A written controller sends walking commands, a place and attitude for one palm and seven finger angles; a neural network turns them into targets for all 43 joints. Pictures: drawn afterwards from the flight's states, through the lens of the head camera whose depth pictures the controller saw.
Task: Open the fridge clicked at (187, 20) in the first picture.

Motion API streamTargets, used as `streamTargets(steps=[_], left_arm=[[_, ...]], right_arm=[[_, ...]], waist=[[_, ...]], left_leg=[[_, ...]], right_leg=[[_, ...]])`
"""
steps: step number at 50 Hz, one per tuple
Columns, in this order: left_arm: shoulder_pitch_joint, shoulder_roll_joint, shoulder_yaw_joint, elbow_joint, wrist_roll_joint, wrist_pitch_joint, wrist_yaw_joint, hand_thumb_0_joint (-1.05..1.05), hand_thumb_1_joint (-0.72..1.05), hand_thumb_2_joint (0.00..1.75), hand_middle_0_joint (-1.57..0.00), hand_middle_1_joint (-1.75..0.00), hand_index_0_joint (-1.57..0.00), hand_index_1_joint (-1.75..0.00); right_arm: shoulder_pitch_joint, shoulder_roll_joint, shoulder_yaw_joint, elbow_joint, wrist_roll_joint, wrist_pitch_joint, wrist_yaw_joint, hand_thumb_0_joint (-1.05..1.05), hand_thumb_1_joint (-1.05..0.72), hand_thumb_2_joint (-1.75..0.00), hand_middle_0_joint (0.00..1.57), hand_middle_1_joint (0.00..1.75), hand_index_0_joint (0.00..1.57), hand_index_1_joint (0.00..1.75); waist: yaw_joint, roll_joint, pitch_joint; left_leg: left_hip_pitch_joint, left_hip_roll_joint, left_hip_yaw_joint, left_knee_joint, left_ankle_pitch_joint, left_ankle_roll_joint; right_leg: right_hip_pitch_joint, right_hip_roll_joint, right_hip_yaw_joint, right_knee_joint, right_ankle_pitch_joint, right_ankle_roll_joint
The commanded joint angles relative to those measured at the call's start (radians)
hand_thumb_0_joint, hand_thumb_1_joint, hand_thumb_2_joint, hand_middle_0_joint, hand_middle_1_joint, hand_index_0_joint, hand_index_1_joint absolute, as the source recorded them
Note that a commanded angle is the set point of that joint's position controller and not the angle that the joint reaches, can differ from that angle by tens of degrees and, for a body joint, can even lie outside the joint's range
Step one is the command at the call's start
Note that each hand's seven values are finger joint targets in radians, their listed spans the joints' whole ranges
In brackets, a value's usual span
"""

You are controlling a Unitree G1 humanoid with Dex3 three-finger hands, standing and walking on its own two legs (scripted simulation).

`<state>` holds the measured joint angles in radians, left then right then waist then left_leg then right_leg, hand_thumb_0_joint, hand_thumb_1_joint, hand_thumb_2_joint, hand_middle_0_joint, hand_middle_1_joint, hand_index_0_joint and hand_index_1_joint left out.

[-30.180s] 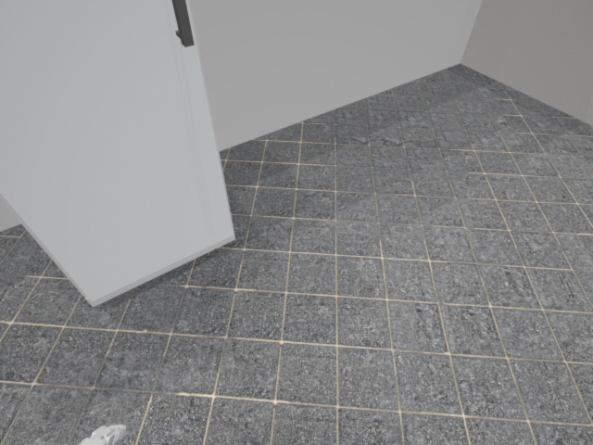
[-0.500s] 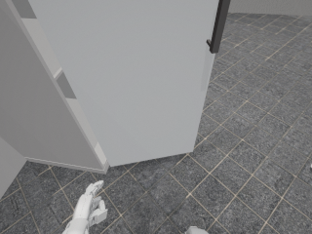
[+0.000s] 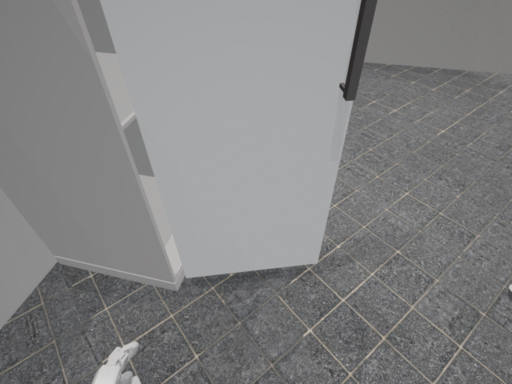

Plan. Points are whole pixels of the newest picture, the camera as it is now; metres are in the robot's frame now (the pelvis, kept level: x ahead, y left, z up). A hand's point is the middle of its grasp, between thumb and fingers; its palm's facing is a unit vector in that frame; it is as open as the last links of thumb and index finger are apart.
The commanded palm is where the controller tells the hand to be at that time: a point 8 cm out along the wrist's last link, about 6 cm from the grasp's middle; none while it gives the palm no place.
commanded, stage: stop stepping back and stand still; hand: right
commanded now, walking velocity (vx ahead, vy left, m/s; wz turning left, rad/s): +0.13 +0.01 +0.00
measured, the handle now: (357, 34) +0.75 -0.17 +0.27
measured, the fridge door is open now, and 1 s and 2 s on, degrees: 69 69 69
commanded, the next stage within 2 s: let the arm hang, fingers relaxed in 0.12 s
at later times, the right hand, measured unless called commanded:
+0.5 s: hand out of the picture +0.09 -0.17 -0.16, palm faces -0.05 +0.98 -0.18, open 7.3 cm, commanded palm none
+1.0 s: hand out of the picture +0.05 -0.19 -0.16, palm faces -0.04 +0.98 -0.20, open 7.4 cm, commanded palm none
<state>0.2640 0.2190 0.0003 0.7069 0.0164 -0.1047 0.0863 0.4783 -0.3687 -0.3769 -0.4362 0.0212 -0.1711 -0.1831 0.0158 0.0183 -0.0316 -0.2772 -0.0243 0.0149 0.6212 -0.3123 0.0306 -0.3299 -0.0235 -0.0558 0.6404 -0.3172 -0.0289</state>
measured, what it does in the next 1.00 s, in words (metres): stands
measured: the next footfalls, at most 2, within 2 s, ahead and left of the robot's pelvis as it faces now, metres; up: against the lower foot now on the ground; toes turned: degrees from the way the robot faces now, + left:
none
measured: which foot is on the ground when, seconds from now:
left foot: down 0.00-1.00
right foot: down 0.00-1.00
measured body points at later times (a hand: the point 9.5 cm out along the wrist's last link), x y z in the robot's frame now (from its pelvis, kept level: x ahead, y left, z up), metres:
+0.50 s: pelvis +0.01 +0.00 +0.00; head +0.03 -0.01 +0.45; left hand +0.10 +0.26 -0.12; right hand +0.09 -0.22 -0.14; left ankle +0.01 +0.10 -0.72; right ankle +0.03 -0.11 -0.72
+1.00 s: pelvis +0.03 -0.01 +0.02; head +0.06 -0.01 +0.47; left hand +0.02 +0.21 -0.14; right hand +0.06 -0.24 -0.14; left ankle +0.01 +0.10 -0.72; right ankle +0.03 -0.11 -0.73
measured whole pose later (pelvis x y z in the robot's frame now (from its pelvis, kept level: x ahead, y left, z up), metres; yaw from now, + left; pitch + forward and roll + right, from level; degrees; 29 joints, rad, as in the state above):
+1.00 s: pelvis +0.03 -0.01 +0.02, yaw +1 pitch +0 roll +0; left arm 0.23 0.14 0.00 1.16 0.02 0.02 0.03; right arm 0.20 -0.17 0.01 1.14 -0.02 0.00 -0.03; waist 0.02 0.00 0.05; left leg -0.16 -0.01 0.02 0.39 -0.23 0.01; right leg -0.19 -0.01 -0.10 0.40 -0.21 -0.02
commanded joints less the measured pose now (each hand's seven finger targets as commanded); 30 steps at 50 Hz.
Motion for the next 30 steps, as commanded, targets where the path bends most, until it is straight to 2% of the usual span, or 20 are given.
streamTargets(steps=[1,2,3,5,6,8,9,10,11,12,13,14,15,17,18,20,22,24,27,30], left_arm=[[-0.164,0.125,0.024,-0.182,0.006,-0.064,0.021,0.00,0.90,0.90,-0.20,-0.30,-0.20,-0.30],[-0.158,0.108,0.025,-0.182,0.012,-0.064,0.019,0.00,0.90,0.90,-0.20,-0.30,-0.20,-0.30],[-0.155,0.104,0.024,-0.177,0.015,-0.064,0.012,0.00,0.90,0.90,-0.20,-0.30,-0.20,-0.30],[-0.155,0.105,0.022,-0.180,0.005,-0.066,0.006,0.00,0.90,0.90,-0.20,-0.30,-0.20,-0.30],[-0.148,0.109,0.026,-0.189,0.006,-0.065,0.003,0.00,0.90,0.90,-0.20,-0.30,-0.20,-0.30],[-0.141,0.096,0.027,-0.188,0.011,-0.061,-0.007,0.00,0.90,0.90,-0.20,-0.30,-0.20,-0.30],[-0.125,0.086,0.025,-0.171,0.002,-0.067,-0.015,0.00,0.90,0.90,-0.20,-0.30,-0.20,-0.30],[-0.110,0.087,0.027,-0.166,-0.004,-0.071,-0.019,0.00,0.90,0.90,-0.20,-0.30,-0.20,-0.30],[-0.122,0.204,0.108,0.056,0.012,-0.108,-0.098,0.00,0.90,0.90,-0.20,-0.30,-0.20,-0.30],[-0.033,0.197,0.099,0.039,-0.006,-0.015,-0.102,0.00,0.90,0.90,-0.20,-0.30,-0.20,-0.30],[-0.009,0.177,0.087,0.016,-0.003,0.029,-0.101,0.00,0.90,0.90,-0.20,-0.30,-0.20,-0.30],[-0.043,0.200,0.079,0.005,0.006,0.051,-0.098,0.00,0.90,0.90,-0.20,-0.30,-0.20,-0.30],[-0.084,0.222,0.071,-0.012,0.016,0.066,-0.095,0.00,0.90,0.90,-0.20,-0.30,-0.20,-0.30],[-0.080,0.235,0.057,-0.011,0.027,0.069,-0.088,0.00,0.90,0.90,-0.20,-0.30,-0.20,-0.30],[-0.090,0.230,0.050,0.005,0.026,0.074,-0.084,0.00,0.90,0.90,-0.20,-0.30,-0.20,-0.30],[-0.133,0.201,0.038,0.046,0.020,0.090,-0.081,0.00,0.90,0.90,-0.20,-0.30,-0.20,-0.30],[-0.104,0.145,0.027,0.103,0.014,0.108,-0.077,0.00,0.90,0.90,-0.20,-0.30,-0.20,-0.30],[-0.070,0.110,0.020,0.166,0.012,0.115,-0.073,0.00,0.90,0.90,-0.20,-0.30,-0.20,-0.30],[-0.056,0.092,0.024,0.227,0.015,0.112,-0.063,0.00,0.90,0.90,-0.20,-0.30,-0.20,-0.30],[-0.039,0.096,0.023,0.284,0.009,0.111,-0.060,0.00,0.90,0.90,-0.20,-0.30,-0.20,-0.30]], right_arm=[[-0.122,-0.253,-0.166,-0.276,-0.009,-0.077,-0.018,0.00,-0.90,-0.90,0.20,0.30,0.20,0.30],[-0.104,-0.248,-0.164,-0.261,-0.011,-0.074,-0.016,0.00,-0.90,-0.90,0.20,0.30,0.20,0.30],[-0.071,-0.225,-0.150,-0.217,-0.005,-0.064,-0.012,0.00,-0.90,-0.90,0.20,0.30,0.20,0.30],[-0.042,-0.204,-0.134,-0.192,0.001,-0.057,-0.008,0.00,-0.90,-0.90,0.20,0.30,0.20,0.30],[-0.031,-0.198,-0.126,-0.186,-0.001,-0.055,-0.004,0.00,-0.90,-0.90,0.20,0.30,0.20,0.30],[-0.075,-0.231,-0.145,-0.210,0.010,-0.063,-0.002,0.00,-0.90,-0.90,0.20,0.30,0.20,0.30],[-0.099,-0.220,-0.132,-0.221,0.017,-0.063,-0.007,0.00,-0.90,-0.90,0.20,0.30,0.20,0.30],[-0.082,-0.199,-0.124,-0.189,0.020,-0.059,-0.007,0.00,-0.90,-0.90,0.20,0.30,0.20,0.30],[-0.147,-0.036,0.252,0.559,-0.065,0.095,0.102,0.00,-0.90,-0.90,0.20,0.30,0.20,0.30],[-0.131,-0.012,0.233,0.599,-0.070,0.158,0.144,0.00,-0.90,-0.90,0.20,0.30,0.20,0.30],[-0.120,0.021,0.255,0.621,-0.061,0.175,0.154,0.00,-0.90,-0.90,0.20,0.30,0.20,0.30],[-0.118,0.029,0.280,0.667,-0.059,0.182,0.160,0.00,-0.90,-0.90,0.20,0.30,0.20,0.30],[-0.136,0.026,0.291,0.711,-0.058,0.184,0.163,0.00,-0.90,-0.90,0.20,0.30,0.20,0.30],[-0.223,-0.001,0.303,0.803,-0.052,0.177,0.162,0.00,-0.90,-0.90,0.20,0.30,0.20,0.30],[-0.236,-0.005,0.310,0.877,-0.049,0.177,0.156,0.00,-0.90,-0.90,0.20,0.30,0.20,0.30],[-0.217,-0.021,0.323,1.035,-0.050,0.170,0.154,0.00,-0.90,-0.90,0.20,0.30,0.20,0.30],[-0.255,-0.032,0.343,1.151,-0.046,0.164,0.155,0.00,-0.90,-0.90,0.20,0.30,0.20,0.30],[-0.281,-0.034,0.351,1.240,-0.043,0.158,0.157,0.00,-0.90,-0.90,0.20,0.30,0.20,0.30],[-0.251,0.022,0.345,1.332,-0.041,0.155,0.156,0.00,-0.90,-0.90,0.20,0.30,0.20,0.30],[-0.238,0.025,0.358,1.406,-0.037,0.154,0.158,0.00,-0.90,-0.90,0.20,0.30,0.20,0.30]], waist=[[-0.010,-0.355,0.063],[-0.012,-0.287,0.068],[-0.019,-0.209,0.069],[-0.027,-0.151,0.062],[-0.020,-0.100,0.072],[-0.008,0.126,0.057],[-0.011,0.161,0.029],[-0.007,0.122,0.004],[0.066,0.089,0.014],[0.064,0.057,-0.012],[0.039,0.038,-0.015],[0.013,-0.001,0.003],[-0.008,-0.001,0.030],[-0.012,0.029,-0.011],[-0.021,0.021,-0.021],[-0.045,0.061,-0.033],[-0.005,0.089,-0.004],[0.018,-0.027,0.010],[0.005,-0.136,-0.009],[0.001,-0.121,-0.015]], left_leg=[[-0.109,-0.027,0.026,0.231,-0.197,-0.014],[-0.059,-0.014,0.018,0.267,-0.185,-0.009],[0.014,-0.003,0.025,0.193,-0.183,-0.007],[0.147,0.002,0.048,-0.089,-0.140,-0.002],[0.137,0.037,-0.033,-0.204,-0.147,0.029],[0.033,0.292,-0.450,-0.418,-0.254,0.151],[0.046,0.324,-0.459,-0.400,-0.104,0.169],[0.030,0.308,-0.385,-0.362,-0.037,0.159],[-0.028,0.307,-0.129,-0.135,0.328,0.121],[-0.133,0.221,-0.105,-0.039,0.336,0.074],[-0.157,0.146,-0.033,0.032,0.198,0.023],[-0.193,0.088,-0.007,0.087,-0.003,-0.008],[-0.137,0.053,0.002,0.115,-0.122,-0.019],[-0.068,0.048,-0.006,0.132,0.020,-0.028],[-0.004,0.056,-0.018,0.098,0.028,-0.029],[0.112,0.103,-0.073,-0.075,0.191,-0.015],[0.047,0.183,-0.184,-0.193,0.258,0.024],[0.009,0.195,-0.211,-0.254,0.205,0.041],[0.057,0.142,-0.144,-0.268,0.200,0.022],[0.097,0.134,-0.131,-0.300,0.187,0.022]], right_leg=[[-0.069,-0.265,0.444,-0.513,-0.587,-0.111],[-0.117,-0.267,0.433,-0.530,-0.531,-0.114],[-0.156,-0.249,0.367,-0.499,-0.445,-0.108],[-0.180,-0.174,0.199,-0.367,-0.360,-0.059],[-0.186,-0.094,0.115,-0.244,-0.321,-0.024],[-0.169,-0.002,0.021,0.114,-0.088,0.019],[-0.141,0.001,0.020,0.175,-0.042,0.029],[-0.082,-0.010,0.035,0.129,-0.059,0.029],[-0.090,-0.081,0.022,0.141,-0.011,0.028],[0.044,-0.061,0.072,0.071,0.139,0.026],[0.048,-0.100,0.139,0.000,0.214,-0.017],[0.014,-0.164,0.217,-0.080,0.160,-0.064],[-0.089,-0.213,0.281,-0.169,0.066,-0.102],[-0.033,-0.221,0.325,-0.192,0.406,-0.124],[-0.035,-0.214,0.297,-0.202,0.452,-0.119],[-0.042,-0.115,0.152,-0.156,0.326,-0.043],[0.033,-0.035,0.061,-0.127,0.139,0.009],[0.108,-0.025,0.043,-0.151,0.091,0.016],[0.146,-0.070,0.068,-0.207,0.160,0.001],[0.148,-0.083,0.075,-0.240,0.153,0.002]])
